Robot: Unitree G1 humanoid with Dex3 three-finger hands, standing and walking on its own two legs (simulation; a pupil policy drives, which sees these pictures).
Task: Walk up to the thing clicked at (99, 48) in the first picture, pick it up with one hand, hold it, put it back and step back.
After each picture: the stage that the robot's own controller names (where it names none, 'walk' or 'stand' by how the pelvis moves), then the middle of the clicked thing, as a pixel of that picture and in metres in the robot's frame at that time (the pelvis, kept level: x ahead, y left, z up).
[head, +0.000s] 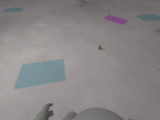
stand; (99, 47) +1.51 -0.21 -0.72
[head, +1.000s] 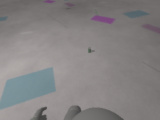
walk; (89, 50) +1.39 +0.10 -0.71
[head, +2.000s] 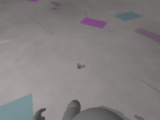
walk; (78, 66) +0.87 +0.24 -0.71
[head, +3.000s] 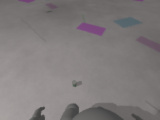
walk; (74, 83) +0.53 +0.20 -0.69
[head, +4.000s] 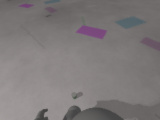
stand; (74, 95) +0.36 +0.21 -0.70
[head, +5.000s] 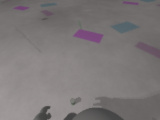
stand; (72, 101) +0.31 +0.19 -0.72
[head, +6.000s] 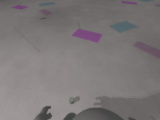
stand; (71, 100) +0.32 +0.20 -0.73
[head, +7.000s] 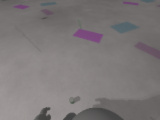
stand; (71, 100) +0.32 +0.20 -0.73
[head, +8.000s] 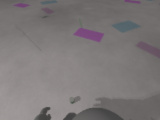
stand; (72, 100) +0.32 +0.20 -0.73
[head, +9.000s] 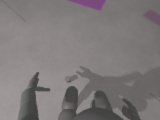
go down; (68, 79) +0.36 +0.21 -0.56
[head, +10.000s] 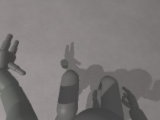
go down; (64, 64) +0.40 +0.24 -0.32
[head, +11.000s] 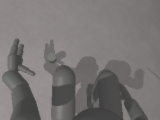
close in; (52, 58) +0.39 +0.27 -0.25
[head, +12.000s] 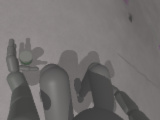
close; (26, 58) +0.38 +0.29 -0.21
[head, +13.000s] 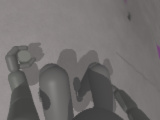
close; (24, 58) +0.37 +0.29 -0.22
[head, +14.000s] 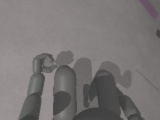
lift; (47, 63) +0.32 +0.27 -0.14
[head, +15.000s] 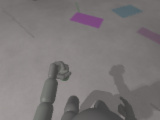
lift; (64, 72) +0.32 +0.18 +0.01
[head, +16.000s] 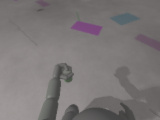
hold; (67, 74) +0.32 +0.17 +0.00
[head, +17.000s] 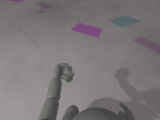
hold; (67, 74) +0.32 +0.17 +0.00
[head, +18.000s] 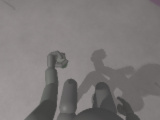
crouch; (61, 61) +0.40 +0.20 -0.08
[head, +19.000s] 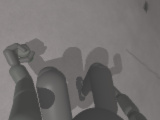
lower; (25, 54) +0.39 +0.30 -0.22
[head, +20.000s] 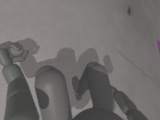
lower; (17, 53) +0.40 +0.31 -0.22
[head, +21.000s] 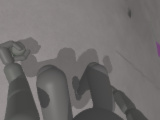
lower; (19, 52) +0.40 +0.31 -0.22
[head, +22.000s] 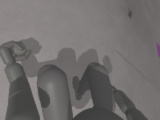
lower; (20, 52) +0.40 +0.31 -0.22
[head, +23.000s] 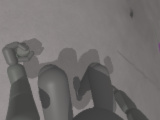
loosen; (23, 53) +0.39 +0.30 -0.22
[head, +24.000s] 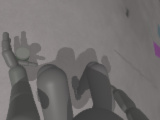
withdraw; (22, 55) +0.39 +0.29 -0.23
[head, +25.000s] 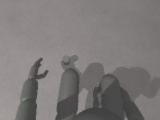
walk; (66, 60) +0.42 +0.23 -0.32
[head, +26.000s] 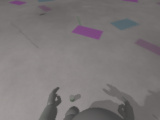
stand; (72, 98) +0.34 +0.18 -0.66
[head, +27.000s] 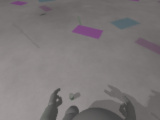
stand; (71, 96) +0.36 +0.20 -0.67
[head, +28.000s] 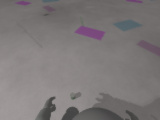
stand; (72, 96) +0.36 +0.19 -0.69
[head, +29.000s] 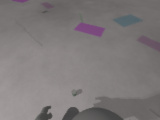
walk; (74, 93) +0.38 +0.19 -0.72
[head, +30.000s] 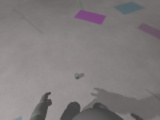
walk; (76, 76) +0.54 +0.17 -0.70
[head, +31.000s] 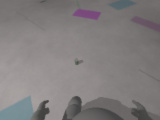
walk; (76, 61) +0.83 +0.27 -0.69
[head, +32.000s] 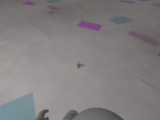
stand; (78, 64) +0.97 +0.20 -0.71
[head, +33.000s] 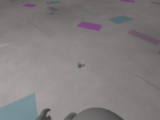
stand; (79, 65) +0.98 +0.20 -0.73
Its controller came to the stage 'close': yes
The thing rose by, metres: 0.70
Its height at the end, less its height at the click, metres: +0.00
